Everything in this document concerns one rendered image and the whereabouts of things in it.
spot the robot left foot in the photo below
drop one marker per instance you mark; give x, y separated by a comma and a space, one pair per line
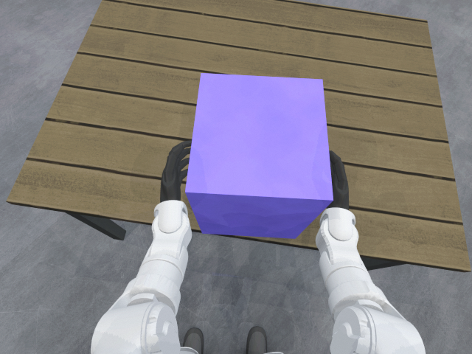
194, 339

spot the robot left hand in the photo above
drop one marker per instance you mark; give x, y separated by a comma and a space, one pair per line
172, 175

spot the right robot upper arm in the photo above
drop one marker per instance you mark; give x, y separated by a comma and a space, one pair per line
362, 330

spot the robot right forearm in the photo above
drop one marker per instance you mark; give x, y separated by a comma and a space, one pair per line
345, 276

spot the robot right hand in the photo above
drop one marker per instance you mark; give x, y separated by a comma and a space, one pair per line
339, 183

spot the robot left forearm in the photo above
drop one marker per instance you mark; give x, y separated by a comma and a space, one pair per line
162, 271

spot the robot right foot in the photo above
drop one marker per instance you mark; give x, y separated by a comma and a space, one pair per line
256, 341

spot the left robot upper arm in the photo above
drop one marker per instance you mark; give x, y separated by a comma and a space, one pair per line
147, 328

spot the table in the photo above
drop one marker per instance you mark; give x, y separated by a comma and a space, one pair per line
131, 92

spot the carton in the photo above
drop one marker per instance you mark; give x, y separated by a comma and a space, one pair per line
259, 161

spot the robot foot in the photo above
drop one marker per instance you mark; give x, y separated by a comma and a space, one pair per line
256, 341
194, 339

